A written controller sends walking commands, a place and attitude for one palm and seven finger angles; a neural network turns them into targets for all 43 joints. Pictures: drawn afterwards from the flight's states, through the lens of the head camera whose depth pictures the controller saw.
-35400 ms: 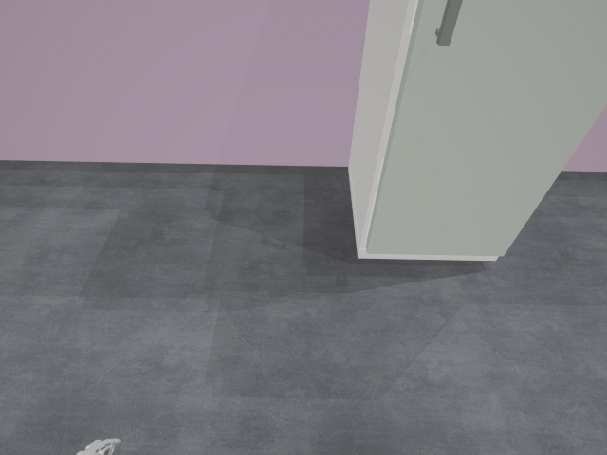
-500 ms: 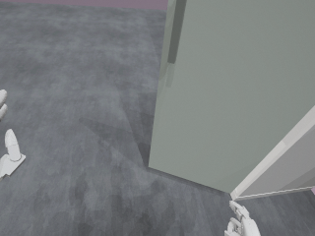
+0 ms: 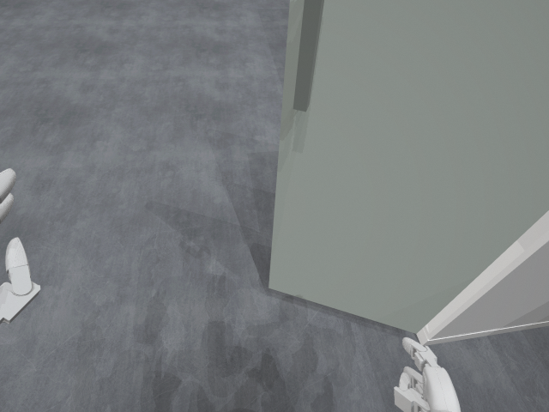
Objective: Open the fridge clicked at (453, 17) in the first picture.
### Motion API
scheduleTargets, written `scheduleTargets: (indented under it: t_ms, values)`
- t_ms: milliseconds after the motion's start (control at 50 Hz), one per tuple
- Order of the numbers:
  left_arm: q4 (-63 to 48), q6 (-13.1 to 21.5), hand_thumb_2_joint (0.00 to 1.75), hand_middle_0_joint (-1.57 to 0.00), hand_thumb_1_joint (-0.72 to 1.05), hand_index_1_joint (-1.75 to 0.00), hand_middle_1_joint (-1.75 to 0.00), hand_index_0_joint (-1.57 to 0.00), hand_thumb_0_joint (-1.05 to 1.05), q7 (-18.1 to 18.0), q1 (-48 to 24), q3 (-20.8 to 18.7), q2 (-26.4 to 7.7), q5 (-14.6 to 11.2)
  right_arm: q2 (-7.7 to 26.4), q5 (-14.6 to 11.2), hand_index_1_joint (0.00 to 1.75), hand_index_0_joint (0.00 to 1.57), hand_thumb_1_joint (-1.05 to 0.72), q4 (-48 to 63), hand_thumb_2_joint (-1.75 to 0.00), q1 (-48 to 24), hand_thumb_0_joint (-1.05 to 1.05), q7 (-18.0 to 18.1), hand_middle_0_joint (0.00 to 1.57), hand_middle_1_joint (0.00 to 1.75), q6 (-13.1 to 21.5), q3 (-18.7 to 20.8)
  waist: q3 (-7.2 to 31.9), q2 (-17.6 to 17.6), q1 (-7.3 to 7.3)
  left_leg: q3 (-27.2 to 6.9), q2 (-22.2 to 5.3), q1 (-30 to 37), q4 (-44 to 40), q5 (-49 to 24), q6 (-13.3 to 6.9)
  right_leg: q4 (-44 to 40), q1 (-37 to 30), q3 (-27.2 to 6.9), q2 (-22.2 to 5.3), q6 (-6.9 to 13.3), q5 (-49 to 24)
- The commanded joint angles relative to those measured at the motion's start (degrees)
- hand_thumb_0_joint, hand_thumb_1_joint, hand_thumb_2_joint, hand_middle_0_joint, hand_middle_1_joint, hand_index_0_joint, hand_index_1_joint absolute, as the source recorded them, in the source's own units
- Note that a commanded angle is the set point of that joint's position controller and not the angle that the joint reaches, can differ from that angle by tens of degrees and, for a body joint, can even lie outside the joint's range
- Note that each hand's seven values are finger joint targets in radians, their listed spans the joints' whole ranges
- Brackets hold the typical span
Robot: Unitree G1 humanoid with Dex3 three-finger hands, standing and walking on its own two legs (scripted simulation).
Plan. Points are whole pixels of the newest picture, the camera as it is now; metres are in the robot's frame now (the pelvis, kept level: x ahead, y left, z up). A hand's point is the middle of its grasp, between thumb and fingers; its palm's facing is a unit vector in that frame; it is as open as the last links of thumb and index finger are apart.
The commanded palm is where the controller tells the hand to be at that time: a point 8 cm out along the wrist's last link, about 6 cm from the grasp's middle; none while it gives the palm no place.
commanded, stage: let the arm hang, fingers relaxed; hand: left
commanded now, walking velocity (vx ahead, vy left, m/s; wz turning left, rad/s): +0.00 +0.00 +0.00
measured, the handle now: (312, 34) +0.59 -0.01 +0.26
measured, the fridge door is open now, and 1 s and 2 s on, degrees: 64 64 64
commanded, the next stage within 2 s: look to check the result in 1.14 s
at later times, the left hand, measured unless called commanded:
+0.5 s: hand out of the picture -0.05 +0.18 -0.18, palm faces +0.05 -0.98 -0.18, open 7.0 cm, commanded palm none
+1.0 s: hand out of the picture -0.02 +0.17 -0.17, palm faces +0.03 -0.99 -0.16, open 7.3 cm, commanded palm none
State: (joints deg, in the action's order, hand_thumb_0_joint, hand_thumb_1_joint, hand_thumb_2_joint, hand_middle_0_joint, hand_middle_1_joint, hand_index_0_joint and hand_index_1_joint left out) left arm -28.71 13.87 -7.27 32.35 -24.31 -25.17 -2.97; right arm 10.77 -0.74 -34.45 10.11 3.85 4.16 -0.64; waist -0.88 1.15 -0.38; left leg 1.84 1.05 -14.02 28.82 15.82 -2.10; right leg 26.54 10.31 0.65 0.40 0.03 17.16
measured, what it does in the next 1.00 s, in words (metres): stands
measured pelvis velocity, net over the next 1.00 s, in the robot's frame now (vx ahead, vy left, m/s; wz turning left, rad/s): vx -0.01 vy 0.01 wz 0.00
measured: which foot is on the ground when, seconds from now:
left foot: down 0.00-1.00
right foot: down 0.00-1.00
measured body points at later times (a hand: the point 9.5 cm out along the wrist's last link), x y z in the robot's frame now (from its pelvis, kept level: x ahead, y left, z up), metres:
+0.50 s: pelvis -0.02 +0.00 +0.00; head +0.01 +0.02 +0.45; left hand -0.05 +0.24 -0.16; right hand -0.02 -0.23 -0.14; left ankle -0.01 +0.09 -0.74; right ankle -0.04 -0.12 -0.74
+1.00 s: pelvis -0.01 +0.01 +0.00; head +0.00 +0.01 +0.45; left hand -0.02 +0.23 -0.16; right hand -0.02 -0.20 -0.16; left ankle -0.01 +0.09 -0.74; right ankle -0.04 -0.12 -0.74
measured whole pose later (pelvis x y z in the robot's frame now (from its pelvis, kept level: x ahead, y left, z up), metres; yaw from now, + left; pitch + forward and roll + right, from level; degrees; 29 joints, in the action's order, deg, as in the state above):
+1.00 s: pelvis -0.01 +0.01 +0.00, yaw +0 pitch -1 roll +0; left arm 65.8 0.6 -1.7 16.0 0.4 -7.3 0.5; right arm 7.7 0.9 -64.2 17.0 2.0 0.1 0.0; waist -1.4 -0.1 -0.2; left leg 2.3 3.0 -10.5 23.5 12.3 -3.7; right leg 23.7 7.9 0.5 -1.6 -1.2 15.0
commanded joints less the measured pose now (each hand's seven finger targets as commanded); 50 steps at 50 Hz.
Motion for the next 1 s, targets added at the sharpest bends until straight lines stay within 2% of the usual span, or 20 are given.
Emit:
scheduleTargets:
  t_ms: [0, 20, 40, 60, 100, 120, 140, 160, 180, 220, 260, 300, 320, 340, 360, 380, 480, 640, 840, 980]
  values:
    - [-8.1, 2.7, 0.9, -0.2, 0.9, -0.3, -0.3, -0.2, 0.0, -1.6, -0.7, -7.1, -8.0, -0.4, 7.3, -0.4, 0.3, 0.2, -0.9, 8.3, -0.9, -3.0, 0.0, 1.0, 0.2, 0.3, 2.6, 2.8, 8.9, -4.9, 0.05, -6.1, -6.4, 1.4, -4.1, -21.8, 0.9, -0.7, -5.2, -4.2, -4.5, 1.5, -22.9]
    - [32.7, -6.9, 0.9, -0.2, 0.9, -0.3, -0.3, -0.2, 0.0, 6.3, -5.8, 18.0, 0.5, 4.1, 18.3, -1.4, 0.3, 0.2, -0.9, -1.0, -0.9, -6.6, 0.0, -4.0, 0.2, 0.3, 5.3, 5.3, 2.8, -4.0, -1.86, -5.7, -6.6, -1.9, 5.6, -26.7, 0.3, 7.1, 3.8, -0.6, -9.2, 2.1, -27.9]
    - [35.0, -11.7, 0.9, -0.2, 0.9, -0.3, -0.3, -0.2, 0.0, 7.2, -6.3, 16.7, 1.9, 4.7, 15.4, -0.3, 0.3, 0.2, -0.9, -2.1, -0.9, -2.1, 0.0, -4.3, 0.2, 0.3, 2.0, 5.9, 7.4, -3.0, -1.08, -5.9, -7.4, 0.0, 4.9, -21.7, 0.4, 5.0, 5.6, -3.7, -8.9, 2.6, -19.0]
    - [37.5, -12.8, 0.9, -0.2, 0.9, -0.3, -0.3, -0.2, 0.0, 7.4, -7.8, 17.7, 3.7, 5.0, 13.9, 0.5, 0.3, 0.2, -0.9, -2.5, -0.9, -0.9, 0.0, -4.2, 0.2, 0.3, 0.6, 5.2, 7.3, -1.1, -0.57, -7.5, -7.8, -2.6, 3.8, -12.2, -0.8, 4.7, 7.0, -2.9, -8.1, 2.5, -8.8]
    - [43.2, -13.2, 0.9, -0.2, 0.9, -0.3, -0.3, -0.2, 0.0, 7.7, -11.3, 18.7, 2.7, 5.1, 12.7, 1.4, 0.3, 0.2, -0.9, -2.2, -0.9, -0.8, 0.0, -4.1, 0.2, 0.3, -0.8, 3.9, 5.4, 5.6, 0.05, -8.8, -6.7, -6.5, 2.7, -8.3, -1.8, 2.7, 5.4, -3.3, -8.3, 2.5, -6.5]
    - [46.6, -13.2, 0.9, -0.2, 0.9, -0.3, -0.3, -0.2, 0.0, 7.7, -13.7, 19.1, 1.9, 5.2, 12.8, 1.8, 0.3, 0.2, -0.9, -2.7, -0.9, -1.0, 0.0, -3.9, 0.2, 0.3, -1.3, 3.8, 4.2, 10.2, -0.2, -8.4, -5.5, -6.2, 3.6, -8.3, -1.5, 1.0, 5.7, -5.0, -9.0, 3.3, -7.2]
    - [50.2, -13.3, 0.9, -0.2, 0.9, -0.3, -0.3, -0.2, 0.0, 7.6, -15.9, 19.5, 1.5, 5.1, 12.8, 2.0, 0.3, 0.2, -0.9, -3.5, -0.9, -0.6, 0.0, -3.9, 0.2, 0.3, -1.8, 3.7, 2.9, 12.4, -0.69, -7.8, -4.4, -5.1, 4.2, -8.3, -1.2, -0.4, 6.7, -6.1, -10.0, 4.3, -7.2]
    - [54.0, -13.5, 0.9, -0.2, 0.9, -0.3, -0.3, -0.2, 0.0, 7.3, -17.5, 20.0, 1.4, 4.9, 12.6, 2.3, 0.3, 0.2, -0.9, -4.6, -0.9, -0.1, 0.0, -3.7, 0.2, 0.3, -2.3, 3.6, 2.5, 12.0, -0.95, -7.6, -3.8, -3.6, 3.9, -9.3, -1.1, -1.1, 6.9, -6.7, -10.3, 4.9, -8.1]
    - [57.7, -13.9, 0.9, -0.2, 0.9, -0.3, -0.3, -0.2, 0.0, 7.1, -18.4, 20.8, 1.9, 4.7, 11.3, 2.5, 0.3, 0.2, -0.9, -5.6, -0.9, 0.3, 0.0, -3.7, 0.2, 0.3, -2.9, 3.1, 1.8, 9.7, -0.96, -7.3, -3.9, -2.5, 3.1, -10.4, -0.7, -1.2, 7.3, -6.6, -10.2, 4.9, -8.4]
    - [64.9, -14.4, 0.9, -0.2, 0.9, -0.3, -0.3, -0.2, 0.0, 6.7, -19.8, 22.0, 3.3, 4.3, 9.8, 2.6, 0.3, 0.2, -0.9, -8.8, -0.9, 0.8, 0.0, -3.5, 0.2, 0.3, -3.7, 2.1, 0.3, 3.0, -0.8, -8.7, -4.4, -2.3, -1.5, -9.9, -0.9, -1.5, 6.0, -5.8, -8.0, 3.7, -4.8]
    - [71.5, -14.2, 0.9, -0.2, 0.9, -0.3, -0.3, -0.2, 0.0, 6.6, -18.9, 22.5, 4.0, 4.0, 9.7, 2.5, 0.3, 0.2, -0.9, -11.9, -0.9, 0.7, 0.0, -3.2, 0.2, 0.3, -3.5, 1.5, 0.3, -4.3, 0.27, -9.8, -5.4, -3.3, -5.7, -10.3, -1.3, -1.5, 1.7, -4.8, -5.7, 2.3, -4.5]
    - [77.1, -13.7, 0.9, -0.2, 0.9, -0.3, -0.3, -0.2, 0.0, 6.5, -17.1, 22.8, 4.6, 3.7, 8.4, 2.1, 0.3, 0.2, -0.9, -14.7, -0.9, 1.7, 0.0, -2.9, 0.2, 0.3, -3.3, 1.2, 1.7, -6.8, 0.8, -9.1, -5.2, -2.9, -6.5, -10.3, -1.0, -3.3, -2.0, -5.0, -6.0, 2.5, -6.4]
    - [79.7, -13.6, 0.9, -0.2, 0.9, -0.3, -0.3, -0.2, 0.0, 6.4, -16.4, 22.9, 5.3, 3.6, 7.9, 2.0, 0.3, 0.2, -0.9, -16.2, -0.9, 2.5, 0.0, -2.6, 0.2, 0.3, -3.3, 1.0, 2.0, -7.6, 0.64, -8.8, -5.0, -2.0, -6.9, -9.0, -0.9, -4.0, -2.3, -5.0, -6.1, 2.7, -5.9]
    - [81.4, -13.6, 0.9, -0.2, 0.9, -0.3, -0.3, -0.2, 0.0, 6.3, -15.5, 22.2, 7.0, 3.7, 7.2, 2.3, 0.3, 0.2, -0.9, -17.2, -0.9, 3.1, 0.0, -2.3, 0.2, 0.3, -3.4, 1.3, 1.9, -10.5, 0.78, -9.0, -5.2, -1.6, -7.4, -6.9, -1.0, -4.9, -2.2, -4.6, -6.0, 3.1, -4.9]
    - [83.2, -13.6, 0.9, -0.2, 0.9, -0.3, -0.3, -0.2, 0.0, 6.3, -14.9, 22.4, 6.8, 3.6, 6.7, 2.2, 0.3, 0.2, -0.9, -18.5, -0.9, 3.9, 0.0, -2.2, 0.2, 0.3, -3.5, 1.2, 2.2, -11.4, 0.78, -9.0, -5.2, -1.2, -7.8, -6.5, -1.2, -5.2, -2.7, -4.6, -5.8, 3.2, -5.4]
    - [84.3, -13.4, 0.9, -0.2, 0.9, -0.3, -0.3, -0.2, 0.0, 6.2, -14.3, 22.5, 6.7, 3.6, 6.7, 2.0, 0.3, 0.2, -0.9, -19.1, -0.9, 5.2, 0.0, -2.0, 0.2, 0.3, -3.5, 1.3, 2.6, -9.1, 0.84, -8.8, -5.5, -0.4, -7.2, -8.2, -1.3, -5.8, -3.6, -4.0, -5.8, 3.1, -6.9]
    - [90.1, -13.2, 0.9, -0.2, 0.9, -0.3, -0.3, -0.2, 0.0, 6.0, -12.5, 23.4, 8.3, 3.4, 5.4, 1.4, 0.3, 0.2, -0.9, -23.4, -0.9, 9.3, 0.0, -1.6, 0.2, 0.3, -3.6, 1.5, 0.5, -4.1, 0.38, -8.7, -6.2, 1.1, -8.4, -9.3, -1.6, -7.0, -2.7, -2.9, -5.7, 2.9, -7.3]
    - [94.4, -13.2, 0.9, -0.2, 0.9, -0.3, -0.3, -0.2, 0.0, 5.5, -10.2, 23.9, 10.9, 3.4, 3.3, 1.4, 0.3, 0.2, -0.9, -27.1, -0.9, 11.8, 0.0, -1.3, 0.2, 0.3, -3.8, 1.4, -3.3, -0.4, 0.06, -8.2, -6.1, 1.8, -10.5, -6.4, -1.6, -7.5, 0.1, -3.1, -5.6, 2.5, -4.9]
    - [94.5, -13.1, 0.9, -0.2, 0.9, -0.3, -0.3, -0.2, 0.0, 5.2, -10.1, 23.7, 11.9, 3.6, 2.3, 1.5, 0.3, 0.2, -0.9, -28.5, -0.9, 11.6, 0.0, -1.4, 0.2, 0.3, -3.4, 1.5, -5.4, -1.0, 0.2, -7.9, -6.0, 1.2, -11.7, -6.5, -1.5, -6.8, 1.0, -3.4, -5.5, 2.2, -5.5]
    - [94.1, -13.0, 0.9, -0.2, 0.9, -0.3, -0.3, -0.2, 0.0, 5.2, -11.0, 23.4, 11.6, 3.6, 2.2, 1.5, 0.3, 0.2, -0.9, -28.3, -0.9, 11.3, 0.0, -1.3, 0.2, 0.3, -3.3, 1.5, -4.7, -2.2, 0.38, -7.6, -6.0, 1.3, -11.3, -8.5, -1.4, -6.8, -0.2, -3.3, -5.6, 2.2, -7.0]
